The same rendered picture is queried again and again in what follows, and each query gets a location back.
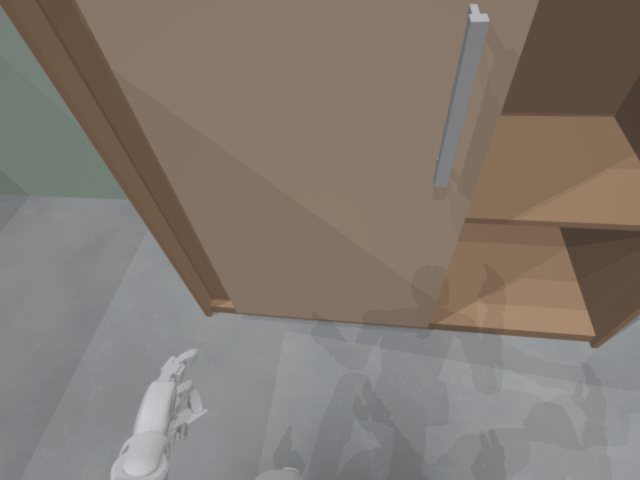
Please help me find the left robot hand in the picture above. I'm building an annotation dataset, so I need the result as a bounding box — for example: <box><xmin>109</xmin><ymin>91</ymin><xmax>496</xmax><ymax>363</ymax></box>
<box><xmin>133</xmin><ymin>349</ymin><xmax>207</xmax><ymax>448</ymax></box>

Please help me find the wardrobe door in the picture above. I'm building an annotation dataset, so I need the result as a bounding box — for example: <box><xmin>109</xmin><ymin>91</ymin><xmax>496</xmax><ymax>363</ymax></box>
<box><xmin>76</xmin><ymin>0</ymin><xmax>539</xmax><ymax>328</ymax></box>
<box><xmin>35</xmin><ymin>0</ymin><xmax>230</xmax><ymax>300</ymax></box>

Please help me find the left robot shin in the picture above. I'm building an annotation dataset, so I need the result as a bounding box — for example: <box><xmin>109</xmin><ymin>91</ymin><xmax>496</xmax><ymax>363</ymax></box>
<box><xmin>283</xmin><ymin>468</ymin><xmax>302</xmax><ymax>479</ymax></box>

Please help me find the left robot forearm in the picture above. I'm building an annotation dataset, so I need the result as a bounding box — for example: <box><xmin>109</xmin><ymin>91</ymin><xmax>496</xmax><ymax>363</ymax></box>
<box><xmin>110</xmin><ymin>432</ymin><xmax>170</xmax><ymax>480</ymax></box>

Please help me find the handle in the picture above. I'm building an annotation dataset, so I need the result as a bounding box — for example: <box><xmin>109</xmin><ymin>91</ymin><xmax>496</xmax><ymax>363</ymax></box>
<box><xmin>433</xmin><ymin>4</ymin><xmax>490</xmax><ymax>188</ymax></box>

